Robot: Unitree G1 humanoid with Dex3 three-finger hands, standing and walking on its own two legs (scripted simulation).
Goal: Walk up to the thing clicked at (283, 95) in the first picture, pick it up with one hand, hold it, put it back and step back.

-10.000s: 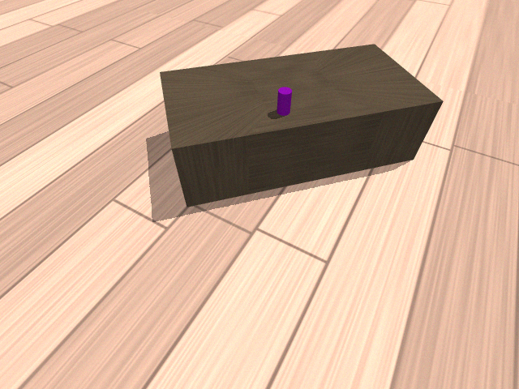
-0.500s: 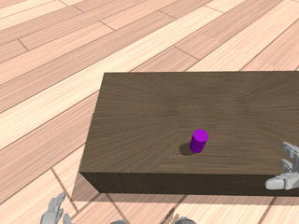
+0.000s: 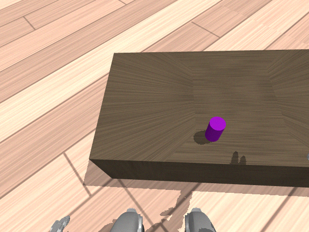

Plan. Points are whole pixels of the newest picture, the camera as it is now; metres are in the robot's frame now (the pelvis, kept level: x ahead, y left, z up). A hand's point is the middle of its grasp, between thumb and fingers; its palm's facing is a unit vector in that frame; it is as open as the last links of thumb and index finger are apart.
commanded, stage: go down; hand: right
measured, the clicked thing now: (214, 129) +0.50 -0.21 -0.26
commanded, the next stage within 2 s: approach in 0.28 s
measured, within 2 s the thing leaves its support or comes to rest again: neither
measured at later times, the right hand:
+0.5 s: hand out of the picture +0.38 -0.39 +0.02, palm faces +0.17 +0.98 -0.08, open 17.5 cm
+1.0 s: hand (250, 131) +0.46 -0.32 -0.20, palm faces +0.10 +0.99 +0.02, open 17.6 cm
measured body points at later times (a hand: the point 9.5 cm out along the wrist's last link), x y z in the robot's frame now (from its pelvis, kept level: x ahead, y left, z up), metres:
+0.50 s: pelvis +0.01 -0.01 +0.00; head +0.12 -0.06 +0.43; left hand +0.08 +0.27 -0.09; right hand +0.37 -0.44 +0.03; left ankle +0.02 +0.15 -0.67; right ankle +0.02 -0.13 -0.68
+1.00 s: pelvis -0.05 +0.00 -0.22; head +0.18 -0.05 +0.16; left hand +0.05 +0.27 -0.33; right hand +0.45 -0.37 -0.20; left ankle +0.02 +0.15 -0.67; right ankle +0.02 -0.13 -0.68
